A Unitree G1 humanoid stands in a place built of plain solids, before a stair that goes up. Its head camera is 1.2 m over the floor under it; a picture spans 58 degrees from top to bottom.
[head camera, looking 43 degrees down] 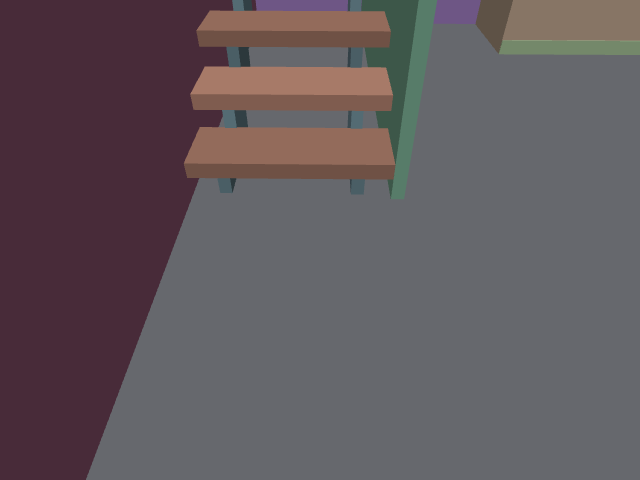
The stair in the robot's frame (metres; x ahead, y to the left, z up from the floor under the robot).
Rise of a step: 0.18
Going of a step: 0.28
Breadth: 0.90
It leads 1 degrees to the right of straight ahead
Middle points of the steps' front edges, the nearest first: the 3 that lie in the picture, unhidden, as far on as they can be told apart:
1.56 0.13 0.18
1.84 0.13 0.36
2.12 0.12 0.54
